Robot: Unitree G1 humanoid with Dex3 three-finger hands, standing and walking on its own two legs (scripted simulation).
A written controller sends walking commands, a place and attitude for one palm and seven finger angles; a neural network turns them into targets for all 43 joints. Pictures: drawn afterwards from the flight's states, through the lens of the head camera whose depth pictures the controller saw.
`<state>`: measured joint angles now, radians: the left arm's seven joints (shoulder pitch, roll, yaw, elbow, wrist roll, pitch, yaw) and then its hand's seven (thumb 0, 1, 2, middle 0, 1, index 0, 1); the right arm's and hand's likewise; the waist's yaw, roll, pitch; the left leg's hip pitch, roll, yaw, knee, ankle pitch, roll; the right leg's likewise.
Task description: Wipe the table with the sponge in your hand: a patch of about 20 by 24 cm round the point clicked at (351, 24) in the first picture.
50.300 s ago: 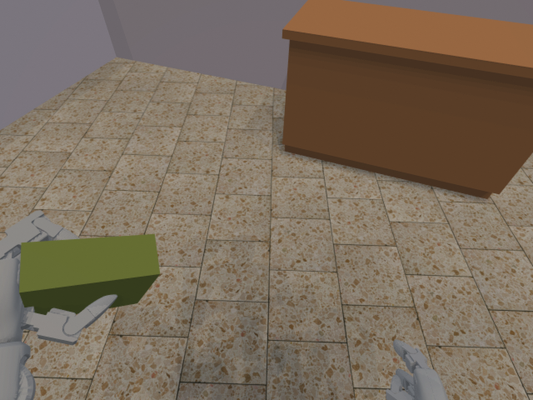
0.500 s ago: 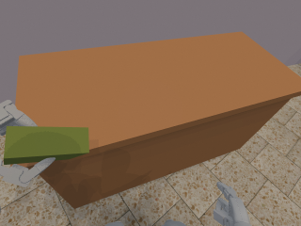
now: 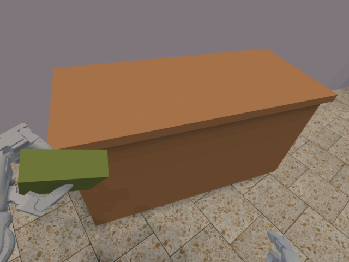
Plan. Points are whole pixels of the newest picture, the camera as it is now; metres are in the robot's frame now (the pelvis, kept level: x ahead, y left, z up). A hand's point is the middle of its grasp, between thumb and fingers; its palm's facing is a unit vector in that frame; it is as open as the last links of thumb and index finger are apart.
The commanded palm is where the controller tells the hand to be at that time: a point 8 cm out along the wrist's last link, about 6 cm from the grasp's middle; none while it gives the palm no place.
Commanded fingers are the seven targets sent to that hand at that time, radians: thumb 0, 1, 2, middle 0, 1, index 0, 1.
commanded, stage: stop stepping back and stand still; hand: left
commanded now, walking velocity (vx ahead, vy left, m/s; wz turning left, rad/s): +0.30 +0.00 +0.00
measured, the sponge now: (74, 172) +0.24 +0.19 +0.15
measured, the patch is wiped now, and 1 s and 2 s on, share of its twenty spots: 1.00 1.00 1.00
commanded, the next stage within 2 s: stand and wait in 0.92 s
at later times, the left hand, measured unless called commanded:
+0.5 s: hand out of the picture +0.08 +0.24 +0.17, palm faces +0.39 -0.85 -0.34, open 9.1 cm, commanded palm +0.03 +0.28 +0.20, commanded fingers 0.00 0.10 1.30 -1.20 -1.60 -1.20 -1.60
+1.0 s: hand out of the picture +0.03 +0.22 +0.18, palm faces +0.41 -0.83 -0.37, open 9.1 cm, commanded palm -0.02 +0.26 +0.20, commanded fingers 0.00 0.10 1.30 -1.20 -1.60 -1.20 -1.60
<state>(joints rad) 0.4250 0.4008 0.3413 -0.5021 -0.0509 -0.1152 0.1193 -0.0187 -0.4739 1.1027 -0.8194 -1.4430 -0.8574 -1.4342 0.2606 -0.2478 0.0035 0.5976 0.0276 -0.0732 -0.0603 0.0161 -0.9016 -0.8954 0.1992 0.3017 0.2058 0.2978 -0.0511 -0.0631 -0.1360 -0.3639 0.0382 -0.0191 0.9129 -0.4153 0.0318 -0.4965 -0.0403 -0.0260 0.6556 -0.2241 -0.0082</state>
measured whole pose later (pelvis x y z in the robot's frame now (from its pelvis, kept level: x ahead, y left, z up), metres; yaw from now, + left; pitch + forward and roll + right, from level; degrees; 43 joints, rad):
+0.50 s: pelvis -0.14 +0.00 -0.02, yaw -2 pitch -1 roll +2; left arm 0.42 0.40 0.37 -0.47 -0.04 -0.11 0.11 -0.02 -0.48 1.10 -0.82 -1.44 -0.86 -1.43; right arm 0.28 -0.15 0.05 0.67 0.03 -0.14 -0.04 0.02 -0.90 -0.90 0.20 0.30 0.21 0.30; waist -0.02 -0.08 -0.12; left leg -0.34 -0.01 0.10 0.79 -0.44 0.03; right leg -0.69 0.01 -0.02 1.25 -0.39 -0.01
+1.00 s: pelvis -0.18 -0.02 -0.01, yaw -1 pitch -1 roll +1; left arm 0.46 0.40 0.38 -0.50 -0.05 -0.12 0.15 -0.02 -0.48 1.10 -0.82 -1.44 -0.86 -1.43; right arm 0.24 -0.21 -0.02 0.63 0.03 -0.12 -0.07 0.02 -0.91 -0.90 0.19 0.30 0.20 0.30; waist -0.03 -0.04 -0.04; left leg -0.35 0.01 0.05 0.73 -0.36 0.02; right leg -0.49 -0.01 -0.01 0.99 -0.47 0.00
